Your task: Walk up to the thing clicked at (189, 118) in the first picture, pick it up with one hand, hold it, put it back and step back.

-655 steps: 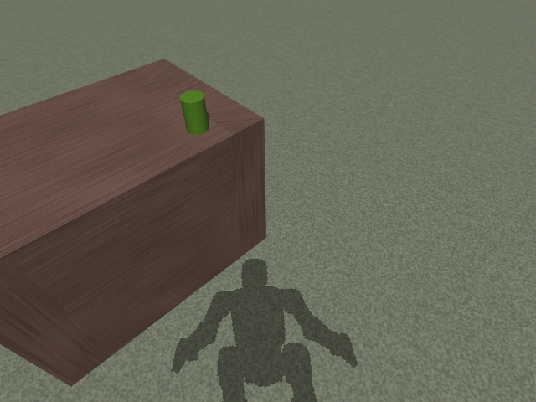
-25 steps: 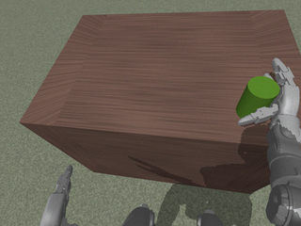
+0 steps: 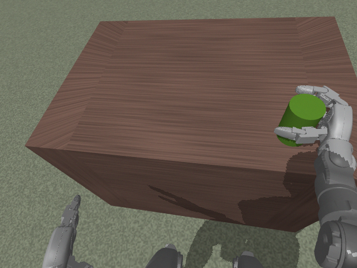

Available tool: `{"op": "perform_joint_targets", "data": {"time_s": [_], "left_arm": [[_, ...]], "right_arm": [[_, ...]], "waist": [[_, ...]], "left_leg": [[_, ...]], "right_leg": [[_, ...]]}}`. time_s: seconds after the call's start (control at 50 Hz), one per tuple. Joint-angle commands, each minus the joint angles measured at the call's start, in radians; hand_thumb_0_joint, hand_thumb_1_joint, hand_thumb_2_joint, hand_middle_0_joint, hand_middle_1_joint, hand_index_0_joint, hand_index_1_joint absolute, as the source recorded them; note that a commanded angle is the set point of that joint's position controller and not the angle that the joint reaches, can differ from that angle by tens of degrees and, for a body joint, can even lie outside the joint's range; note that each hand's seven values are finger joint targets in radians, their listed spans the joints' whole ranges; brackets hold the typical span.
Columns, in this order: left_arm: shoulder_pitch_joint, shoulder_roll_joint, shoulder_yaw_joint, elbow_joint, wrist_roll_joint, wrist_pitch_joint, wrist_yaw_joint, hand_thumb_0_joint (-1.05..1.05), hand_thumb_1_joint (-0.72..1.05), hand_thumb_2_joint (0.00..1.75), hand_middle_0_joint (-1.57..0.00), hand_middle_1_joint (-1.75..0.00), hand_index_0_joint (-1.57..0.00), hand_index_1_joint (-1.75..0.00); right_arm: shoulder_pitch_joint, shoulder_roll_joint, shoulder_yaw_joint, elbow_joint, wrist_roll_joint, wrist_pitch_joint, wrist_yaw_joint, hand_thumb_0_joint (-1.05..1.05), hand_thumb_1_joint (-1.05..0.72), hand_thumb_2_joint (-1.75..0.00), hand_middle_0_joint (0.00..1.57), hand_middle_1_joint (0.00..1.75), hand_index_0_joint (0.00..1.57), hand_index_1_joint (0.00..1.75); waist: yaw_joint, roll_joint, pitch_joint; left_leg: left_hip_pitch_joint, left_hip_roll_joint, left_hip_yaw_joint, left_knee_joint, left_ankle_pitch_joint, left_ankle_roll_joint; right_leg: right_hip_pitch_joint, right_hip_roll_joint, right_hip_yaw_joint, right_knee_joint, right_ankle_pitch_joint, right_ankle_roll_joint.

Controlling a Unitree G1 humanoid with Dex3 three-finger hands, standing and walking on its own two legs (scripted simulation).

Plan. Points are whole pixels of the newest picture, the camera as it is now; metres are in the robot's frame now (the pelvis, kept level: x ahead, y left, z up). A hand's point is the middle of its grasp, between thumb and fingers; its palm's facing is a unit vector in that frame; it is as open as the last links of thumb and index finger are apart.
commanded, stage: close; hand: right
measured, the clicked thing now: (298, 121) +0.47 -0.20 +0.02
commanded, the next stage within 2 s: settle in 0.12 s
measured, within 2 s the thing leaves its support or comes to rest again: leaves its support in 0.40 s
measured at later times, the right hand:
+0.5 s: hand (306, 114) +0.46 -0.20 +0.05, palm faces +0.18 +0.98 +0.01, open 9.9 cm
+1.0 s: hand (314, 100) +0.46 -0.20 +0.10, palm faces +0.17 +0.98 +0.00, open 9.9 cm
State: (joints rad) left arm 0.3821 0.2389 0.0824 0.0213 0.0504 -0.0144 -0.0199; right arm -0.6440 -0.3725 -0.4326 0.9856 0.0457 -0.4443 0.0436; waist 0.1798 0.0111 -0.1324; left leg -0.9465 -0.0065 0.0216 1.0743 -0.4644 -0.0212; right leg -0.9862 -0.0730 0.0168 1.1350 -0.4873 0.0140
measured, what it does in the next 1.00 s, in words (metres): stands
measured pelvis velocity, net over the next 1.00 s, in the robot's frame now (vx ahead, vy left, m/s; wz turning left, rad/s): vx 0.01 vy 0.00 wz -0.01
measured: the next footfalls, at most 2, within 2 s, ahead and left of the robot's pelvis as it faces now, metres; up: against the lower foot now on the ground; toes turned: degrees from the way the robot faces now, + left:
none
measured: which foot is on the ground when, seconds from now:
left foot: down 0.00-1.00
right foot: down 0.00-1.00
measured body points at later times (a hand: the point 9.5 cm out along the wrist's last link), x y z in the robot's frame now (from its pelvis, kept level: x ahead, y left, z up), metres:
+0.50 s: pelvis +0.00 +0.00 +0.00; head +0.10 -0.03 +0.44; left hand +0.16 +0.27 +0.00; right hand +0.45 -0.25 +0.06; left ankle +0.03 +0.14 -0.65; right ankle +0.03 -0.12 -0.65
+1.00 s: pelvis +0.01 +0.00 +0.02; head +0.09 -0.02 +0.47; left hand +0.16 +0.26 +0.00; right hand +0.45 -0.25 +0.10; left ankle +0.03 +0.14 -0.65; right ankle +0.03 -0.12 -0.65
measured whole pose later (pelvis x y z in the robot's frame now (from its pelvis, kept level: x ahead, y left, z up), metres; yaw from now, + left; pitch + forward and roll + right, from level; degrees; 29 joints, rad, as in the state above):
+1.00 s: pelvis +0.01 +0.00 +0.02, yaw +0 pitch +15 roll +2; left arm 0.38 0.22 0.06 0.14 0.02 -0.02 0.00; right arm -0.65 -0.36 -0.39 0.91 0.08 -0.34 0.08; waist 0.13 0.01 -0.11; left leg -0.80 0.00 0.01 0.95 -0.43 -0.02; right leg -0.83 -0.06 0.00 1.00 -0.44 0.02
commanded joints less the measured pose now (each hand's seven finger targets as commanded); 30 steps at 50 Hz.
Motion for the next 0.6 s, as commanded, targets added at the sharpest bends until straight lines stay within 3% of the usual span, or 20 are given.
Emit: {"op": "perform_joint_targets", "data": {"time_s": [0.0, 0.02, 0.04, 0.06, 0.1, 0.14, 0.18, 0.22, 0.24, 0.26, 0.28, 0.32, 0.34, 0.38, 0.44, 0.46, 0.5, 0.54, 0.56, 0.58], "left_arm": [[0.062, 0.139, 0.082, -0.167, 0.004, -0.061, 0.015, 0.00, -0.51, 0.03, -0.04, -0.06, -0.06, -0.04], [0.078, 0.147, 0.090, -0.138, 0.003, -0.060, 0.015, 0.00, -0.51, 0.03, -0.04, -0.06, -0.06, -0.04], [0.077, 0.168, 0.099, -0.154, 0.004, -0.059, 0.015, 0.00, -0.51, 0.03, -0.04, -0.06, -0.06, -0.04], [0.048, 0.176, 0.100, -0.212, 0.006, -0.063, 0.016, 0.00, -0.50, 0.02, -0.04, -0.06, -0.06, -0.04], [0.050, 0.145, 0.078, -0.192, 0.004, -0.060, 0.013, 0.00, -0.51, 0.03, -0.04, -0.05, -0.05, -0.04], [0.059, 0.168, 0.099, -0.166, -0.004, -0.058, 0.019, 0.00, -0.51, 0.03, -0.04, -0.05, -0.05, -0.04], [-0.009, 0.189, 0.108, -0.226, -0.006, -0.062, 0.025, 0.00, -0.52, 0.03, -0.04, -0.05, -0.05, -0.04], [0.038, 0.167, 0.094, -0.145, -0.005, -0.057, 0.027, 0.00, -0.55, 0.06, -0.06, -0.06, -0.06, -0.06], [0.050, 0.156, 0.081, -0.141, -0.005, -0.057, 0.025, 0.00, -0.55, 0.05, -0.06, -0.06, -0.06, -0.06], [0.003, 0.147, 0.062, -0.204, -0.004, -0.063, 0.024, 0.00, -0.55, 0.05, -0.06, -0.06, -0.06, -0.06], [0.006, 0.147, 0.063, -0.212, -0.005, -0.063, 0.028, 0.00, -0.55, 0.05, -0.06, -0.06, -0.06, -0.06], [0.077, 0.137, 0.056, -0.150, -0.005, -0.054, 0.026, 0.00, -0.54, 0.05, -0.06, -0.06, -0.06, -0.06], [0.093, 0.147, 0.066, -0.130, -0.006, -0.051, 0.026, 0.00, -0.54, 0.05, -0.06, -0.06, -0.06, -0.06], [0.038, 0.171, 0.093, -0.166, -0.005, -0.057, 0.031, 0.00, -0.53, 0.05, -0.06, -0.06, -0.06, -0.06], [0.065, 0.157, 0.083, -0.123, -0.008, -0.052, 0.026, 0.00, -0.53, 0.05, -0.05, -0.06, -0.06, -0.06], [0.035, 0.161, 0.095, -0.129, -0.011, -0.051, 0.028, 0.00, -0.54, 0.05, -0.06, -0.06, -0.06, -0.06], [0.018, 0.144, 0.068, -0.143, -0.010, -0.051, 0.028, 0.00, -0.54, 0.05, -0.05, -0.06, -0.06, -0.06], [0.033, 0.144, 0.071, -0.120, -0.016, -0.047, 0.029, 0.00, -0.54, 0.05, -0.05, -0.06, -0.06, -0.06], [0.043, 0.182, 0.106, -0.098, -0.017, -0.044, 0.033, 0.00, -0.54, 0.05, -0.05, -0.06, -0.06, -0.05], [0.038, 0.161, 0.079, -0.080, -0.017, -0.042, 0.032, 0.00, -0.54, 0.05, -0.05, -0.06, -0.06, -0.05]], "right_arm": [[-0.388, -0.154, 0.023, -0.165, 0.008, -0.070, 0.025, 0.00, -0.05, -0.74, 1.16, 0.97, 1.16, 0.97], [-0.315, -0.165, 0.006, -0.099, 0.008, -0.057, 0.031, 0.00, -0.06, -0.81, 1.18, 1.03, 1.19, 1.03], [-0.366, -0.248, -0.036, -0.208, 0.010, -0.068, 0.024, 0.00, -0.10, -0.89, 1.19, 1.10, 1.21, 1.10], [-0.388, -0.257, -0.040, -0.246, 0.008, -0.072, 0.027, 0.00, -0.12, -0.94, 1.21, 1.14, 1.23, 1.14], [-0.382, -0.183, 0.004, -0.232, 0.018, -0.061, 0.035, 0.00, -0.20, -1.02, 1.28, 1.21, 1.29, 1.21], [-0.395, -0.245, -0.031, -0.270, 0.022, -0.054, 0.027, 0.00, -0.25, -1.08, 1.33, 1.28, 1.34, 1.28], [-0.395, -0.228, -0.024, -0.249, 0.021, -0.052, 0.023, 0.00, -0.24, -1.06, 1.35, 1.27, 1.36, 1.27], [-0.364, -0.217, -0.024, -0.188, 0.022, -0.057, 0.023, 0.00, -0.25, -1.15, 1.28, 1.32, 1.31, 1.32], [-0.341, -0.195, -0.015, -0.174, 0.023, -0.061, 0.028, 0.00, -0.22, -1.18, 1.27, 1.32, 1.30, 1.32], [-0.402, -0.234, -0.023, -0.276, 0.021, -0.076, 0.029, 0.00, -0.22, -1.18, 1.26, 1.32, 1.29, 1.32], [-0.453, -0.255, -0.022, -0.311, 0.017, -0.081, 0.028, 0.00, -0.24, -1.21, 1.26, 1.33, 1.30, 1.33], [-0.363, -0.196, 0.004, -0.209, 0.025, -0.058, 0.039, 0.00, -0.18, -1.18, 1.26, 1.33, 1.30, 1.33], [-0.348, -0.209, -0.007, -0.193, 0.025, -0.052, 0.041, 0.00, -0.19, -1.20, 1.26, 1.34, 1.29, 1.34], [-0.432, -0.266, -0.032, -0.307, 0.024, -0.060, 0.032, 0.00, -0.16, -1.18, 1.27, 1.34, 1.31, 1.34], [-0.380, -0.196, 0.011, -0.254, 0.027, -0.034, 0.032, 0.00, -0.15, -1.17, 1.28, 1.33, 1.32, 1.33], [-0.416, -0.241, -0.012, -0.312, 0.027, -0.038, 0.024, 0.00, -0.14, -1.16, 1.27, 1.32, 1.31, 1.32], [-0.448, -0.241, -0.004, -0.345, 0.024, -0.033, 0.019, 0.00, -0.14, -1.17, 1.27, 1.33, 1.31, 1.33], [-0.395, -0.185, 0.024, -0.283, 0.029, -0.015, 0.022, 0.00, -0.13, -1.18, 1.27, 1.34, 1.31, 1.34], [-0.342, -0.198, 0.013, -0.222, 0.026, 0.000, 0.023, 0.00, -0.14, -1.18, 1.28, 1.34, 1.32, 1.34], [-0.365, -0.211, 0.008, -0.254, 0.028, 0.002, 0.024, 0.00, -0.14, -1.17, 1.27, 1.33, 1.31, 1.33]], "waist": [[0.018, -0.136, -0.429], [0.012, -0.133, -0.395], [-0.014, -0.150, -0.441], [-0.004, -0.148, -0.517], [-0.006, -0.133, -0.467], [-0.024, -0.146, -0.481], [0.004, -0.105, -0.475], [-0.002, -0.111, -0.385], [0.006, -0.103, -0.387], [-0.011, -0.131, -0.486], [-0.003, -0.127, -0.518], [0.011, -0.115, -0.434], [0.003, -0.117, -0.409], [-0.003, -0.159, -0.497], [-0.009, -0.145, -0.433], [-0.017, -0.152, -0.437], [-0.026, -0.143, -0.494], [-0.019, -0.127, -0.440], [-0.016, -0.111, -0.426], [-0.024, -0.128, -0.412]], "left_leg": [[0.142, -0.028, 0.008, -0.113, 0.265, 0.034], [0.127, -0.028, 0.008, -0.110, 0.270, 0.033], [0.172, -0.025, 0.002, -0.110, 0.279, 0.032], [0.211, -0.026, 0.001, -0.113, 0.304, 0.029], [0.206, -0.028, 0.004, -0.121, 0.281, 0.030], [0.229, -0.024, -0.002, -0.122, 0.311, 0.026], [0.224, -0.029, 0.008, -0.127, 0.302, 0.027], [0.177, -0.030, 0.009, -0.129, 0.259, 0.031], [0.168, -0.031, 0.012, -0.126, 0.259, 0.032], [0.222, -0.026, 0.001, -0.122, 0.300, 0.029], [0.232, -0.027, 0.002, -0.124, 0.313, 0.028], [0.222, -0.027, 0.000, -0.134, 0.319, 0.026], [0.212, -0.027, -0.003, -0.139, 0.308, 0.026], [0.231, -0.022, -0.007, -0.140, 0.319, 0.027], [0.215, -0.026, 0.002, -0.146, 0.310, 0.030], [0.225, -0.025, 0.002, -0.149, 0.308, 0.029], [0.261, -0.025, -0.001, -0.155, 0.341, 0.025], [0.249, -0.026, 0.007, -0.160, 0.325, 0.030], [0.248, -0.024, 0.006, -0.167, 0.336, 0.026], [0.233, -0.025, 0.009, -0.172, 0.319, 0.029]], "right_leg": [[0.335, 0.039, 0.007, -0.132, 0.275, -0.020], [0.315, 0.040, 0.005, -0.129, 0.285, -0.019], [0.307, 0.045, 0.000, -0.129, 0.283, -0.020], [0.344, 0.045, 0.001, -0.123, 0.306, -0.021], [0.315, 0.047, -0.002, -0.132, 0.276, -0.021], [0.319, 0.048, -0.005, -0.133, 0.297, -0.022], [0.320, 0.043, 0.008, -0.139, 0.291, -0.023], [0.288, 0.041, 0.007, -0.147, 0.252, -0.022], [0.293, 0.039, 0.012, -0.149, 0.260, -0.022], [0.317, 0.042, 0.007, -0.139, 0.292, -0.024], [0.357, 0.041, 0.005, -0.135, 0.310, -0.024], [0.321, 0.046, -0.002, -0.138, 0.297, -0.027], [0.307, 0.050, -0.003, -0.144, 0.284, -0.026], [0.366, 0.046, -0.004, -0.146, 0.307, -0.023], [0.360, 0.049, -0.004, -0.164, 0.304, -0.021], [0.358, 0.049, -0.004, -0.168, 0.303, -0.021], [0.392, 0.047, -0.006, -0.168, 0.332, -0.024], [0.387, 0.047, -0.003, -0.187, 0.328, -0.020], [0.385, 0.047, -0.003, -0.186, 0.336, -0.023], [0.391, 0.043, 0.000, -0.197, 0.336, -0.019]]}}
